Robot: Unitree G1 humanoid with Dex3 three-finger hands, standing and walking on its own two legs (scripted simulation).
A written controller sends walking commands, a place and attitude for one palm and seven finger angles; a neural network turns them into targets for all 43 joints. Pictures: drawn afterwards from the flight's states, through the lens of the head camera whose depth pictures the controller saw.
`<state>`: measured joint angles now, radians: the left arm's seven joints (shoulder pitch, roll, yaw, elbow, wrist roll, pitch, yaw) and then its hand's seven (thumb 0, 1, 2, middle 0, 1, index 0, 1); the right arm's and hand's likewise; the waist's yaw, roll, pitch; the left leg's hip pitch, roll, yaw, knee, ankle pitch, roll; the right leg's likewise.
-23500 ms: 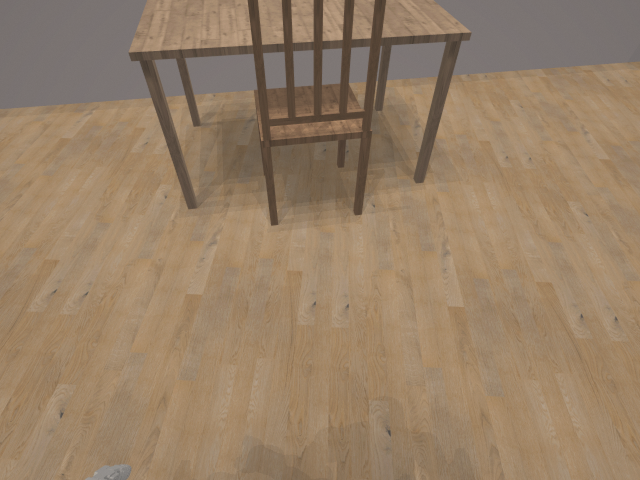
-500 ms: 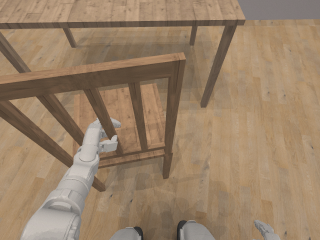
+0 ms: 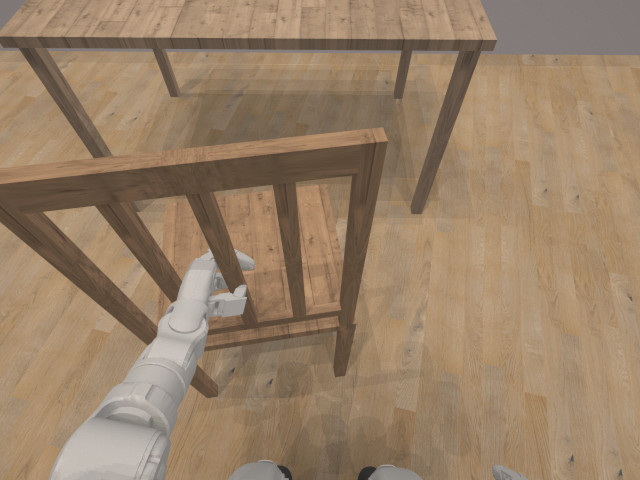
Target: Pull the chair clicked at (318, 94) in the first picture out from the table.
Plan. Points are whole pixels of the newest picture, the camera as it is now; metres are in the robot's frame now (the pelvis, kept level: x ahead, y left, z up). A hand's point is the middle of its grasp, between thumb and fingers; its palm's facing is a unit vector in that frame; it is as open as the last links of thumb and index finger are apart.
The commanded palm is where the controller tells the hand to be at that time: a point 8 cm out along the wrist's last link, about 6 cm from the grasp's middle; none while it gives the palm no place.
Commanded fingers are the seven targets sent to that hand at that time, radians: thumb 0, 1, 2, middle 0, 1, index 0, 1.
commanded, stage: step backward, pulling the chair out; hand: left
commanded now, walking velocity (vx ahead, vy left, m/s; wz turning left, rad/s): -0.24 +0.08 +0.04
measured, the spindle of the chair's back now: (231, 271) +0.39 +0.15 -0.05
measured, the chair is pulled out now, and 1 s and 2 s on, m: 0.49 0.59 0.59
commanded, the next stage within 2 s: stop walking, hand still on the chair in 0.18 s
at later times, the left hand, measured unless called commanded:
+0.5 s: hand (230, 358) +0.27 +0.13 -0.06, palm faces -0.06 -0.96 -0.27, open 5.9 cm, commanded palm +0.25 +0.18 -0.03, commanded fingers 0.00 0.90 0.90 -0.50 -1.45 -0.50 -1.45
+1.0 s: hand (228, 365) +0.26 +0.13 -0.05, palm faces -0.04 -0.97 -0.24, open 6.0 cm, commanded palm +0.24 +0.19 -0.03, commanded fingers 0.00 0.90 0.90 -0.50 -1.45 -0.50 -1.45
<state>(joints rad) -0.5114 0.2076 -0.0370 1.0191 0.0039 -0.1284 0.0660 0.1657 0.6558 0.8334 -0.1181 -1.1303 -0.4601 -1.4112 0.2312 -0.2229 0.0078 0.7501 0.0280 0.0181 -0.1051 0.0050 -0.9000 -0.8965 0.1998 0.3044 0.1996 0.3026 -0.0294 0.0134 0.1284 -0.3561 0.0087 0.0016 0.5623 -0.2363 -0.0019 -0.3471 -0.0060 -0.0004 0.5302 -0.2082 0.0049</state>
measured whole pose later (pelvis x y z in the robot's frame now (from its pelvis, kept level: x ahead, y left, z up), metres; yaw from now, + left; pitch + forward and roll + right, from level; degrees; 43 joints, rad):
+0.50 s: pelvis -0.05 -0.01 +0.00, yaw +0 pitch -1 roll +0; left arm -0.31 0.20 -0.04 0.83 -0.01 -0.08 0.08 0.18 0.68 0.83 -0.10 -1.13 -0.46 -1.40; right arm 0.25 -0.21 0.04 0.72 0.04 -0.01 -0.12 0.01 -0.90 -0.90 0.20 0.30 0.20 0.30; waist -0.04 0.03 0.12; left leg -0.35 0.04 0.01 0.56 -0.23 -0.01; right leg -0.31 0.01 0.00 0.53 -0.19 -0.01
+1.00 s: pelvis +0.00 +0.00 +0.01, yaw +0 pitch -1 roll +0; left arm -0.03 0.17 -0.08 0.64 0.00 -0.05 0.08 0.20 0.64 0.85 -0.13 -1.13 -0.49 -1.44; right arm 0.16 -0.22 0.03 0.68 0.02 -0.02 -0.12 0.01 -0.90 -0.90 0.20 0.30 0.20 0.30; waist -0.01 0.03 0.03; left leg -0.20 0.02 0.02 0.43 -0.20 -0.01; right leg -0.19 -0.01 0.01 0.45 -0.24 0.01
